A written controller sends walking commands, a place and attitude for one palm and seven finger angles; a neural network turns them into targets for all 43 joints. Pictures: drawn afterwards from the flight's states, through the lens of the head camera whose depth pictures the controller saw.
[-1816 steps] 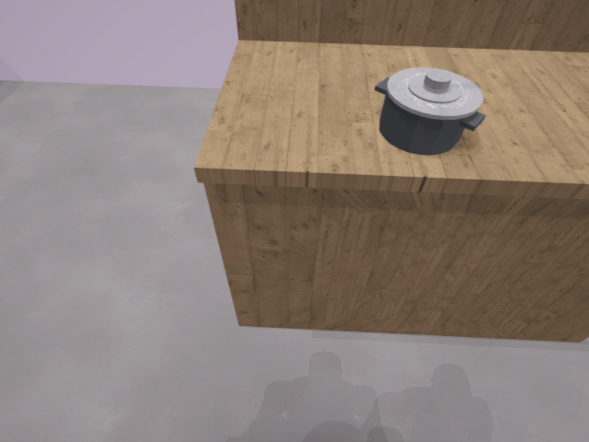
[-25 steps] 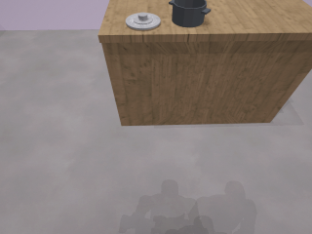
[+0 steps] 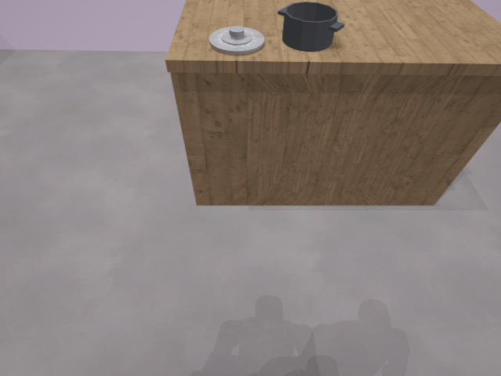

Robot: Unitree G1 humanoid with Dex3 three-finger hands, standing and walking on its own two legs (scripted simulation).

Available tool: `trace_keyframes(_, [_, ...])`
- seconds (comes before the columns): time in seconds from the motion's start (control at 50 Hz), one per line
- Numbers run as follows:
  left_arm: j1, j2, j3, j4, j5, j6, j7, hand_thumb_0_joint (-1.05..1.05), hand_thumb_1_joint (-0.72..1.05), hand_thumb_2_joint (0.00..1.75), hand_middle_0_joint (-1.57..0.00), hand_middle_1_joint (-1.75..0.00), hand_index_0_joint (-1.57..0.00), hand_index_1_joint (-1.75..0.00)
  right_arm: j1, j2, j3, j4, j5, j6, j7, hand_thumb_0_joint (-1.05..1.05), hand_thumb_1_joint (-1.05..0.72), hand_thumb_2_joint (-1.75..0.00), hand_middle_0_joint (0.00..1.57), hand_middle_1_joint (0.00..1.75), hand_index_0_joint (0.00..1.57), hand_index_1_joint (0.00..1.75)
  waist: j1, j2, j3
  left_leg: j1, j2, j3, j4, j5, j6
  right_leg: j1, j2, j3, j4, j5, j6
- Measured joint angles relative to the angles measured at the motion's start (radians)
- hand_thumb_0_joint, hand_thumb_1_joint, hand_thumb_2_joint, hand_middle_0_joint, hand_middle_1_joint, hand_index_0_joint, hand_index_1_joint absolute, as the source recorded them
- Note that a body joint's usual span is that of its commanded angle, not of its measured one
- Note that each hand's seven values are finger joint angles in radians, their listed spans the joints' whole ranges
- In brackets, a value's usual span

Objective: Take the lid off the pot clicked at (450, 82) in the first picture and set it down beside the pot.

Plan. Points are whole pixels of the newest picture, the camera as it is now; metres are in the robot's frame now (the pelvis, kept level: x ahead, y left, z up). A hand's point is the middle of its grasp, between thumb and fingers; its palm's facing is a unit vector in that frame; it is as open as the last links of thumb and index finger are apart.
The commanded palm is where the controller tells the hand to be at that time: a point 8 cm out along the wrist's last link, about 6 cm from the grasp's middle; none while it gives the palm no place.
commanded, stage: let the arm hang, fingers relaxed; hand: left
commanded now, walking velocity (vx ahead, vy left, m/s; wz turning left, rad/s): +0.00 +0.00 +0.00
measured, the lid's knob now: (236, 31) +1.09 +0.08 +0.05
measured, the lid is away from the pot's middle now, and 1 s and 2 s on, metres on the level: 0.24 0.24 0.24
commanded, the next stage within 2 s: look to check the result in 0.72 s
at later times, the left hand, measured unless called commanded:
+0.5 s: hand out of the picture -0.01 +0.19 -0.18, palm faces +0.02 -0.98 -0.18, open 7.3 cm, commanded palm none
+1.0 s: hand out of the picture -0.01 +0.20 -0.18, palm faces +0.02 -0.98 -0.18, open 7.3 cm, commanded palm none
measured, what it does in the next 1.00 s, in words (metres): stands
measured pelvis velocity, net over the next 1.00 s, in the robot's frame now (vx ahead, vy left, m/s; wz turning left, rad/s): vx -0.01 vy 0.04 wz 0.00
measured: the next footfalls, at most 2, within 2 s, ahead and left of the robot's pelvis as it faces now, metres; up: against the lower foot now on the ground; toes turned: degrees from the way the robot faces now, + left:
none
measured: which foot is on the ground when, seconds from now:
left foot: down 0.00-1.00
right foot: down 0.00-1.00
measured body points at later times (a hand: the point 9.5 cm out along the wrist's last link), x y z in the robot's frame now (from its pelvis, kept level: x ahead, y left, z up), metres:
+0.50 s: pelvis +0.00 +0.03 +0.00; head +0.02 +0.03 +0.45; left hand -0.01 +0.24 -0.17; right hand -0.03 -0.18 -0.16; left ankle -0.04 +0.10 -0.74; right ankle -0.05 -0.12 -0.74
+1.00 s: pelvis -0.01 +0.04 +0.00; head +0.01 +0.04 +0.45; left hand -0.01 +0.25 -0.17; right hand -0.04 -0.17 -0.16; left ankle -0.04 +0.10 -0.74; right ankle -0.05 -0.12 -0.74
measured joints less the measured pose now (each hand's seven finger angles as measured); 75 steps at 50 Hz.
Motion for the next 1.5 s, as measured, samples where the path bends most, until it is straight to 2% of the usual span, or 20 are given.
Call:
trace_keyframes(0.74, [-0.002,-0.006,0.000,0.007,0.002,0.006,0.002,0.01,0.92,0.90,-0.19,-0.30,-0.20,-0.30,0.000,0.013,0.004,-0.010,0.000,-0.016,-0.006,0.00,-0.91,-0.90,0.20,0.30,0.20,0.30,0.005,-0.014,0.007,0.001,-0.057,0.018,-0.002,0.004,0.054,-0.013,-0.057,0.017,0.028,-0.011,0.051])
trace_keyframes(1.5, [0.013,-0.023,-0.002,0.014,0.004,0.005,0.003,0.01,0.92,0.90,-0.20,-0.30,-0.20,-0.30,0.009,0.010,0.005,-0.007,0.000,-0.017,-0.006,0.00,-0.91,-0.90,0.20,0.30,0.20,0.30,0.004,-0.005,0.007,-0.002,-0.055,0.021,-0.008,0.013,0.051,-0.019,-0.055,0.019,0.027,-0.002,0.049])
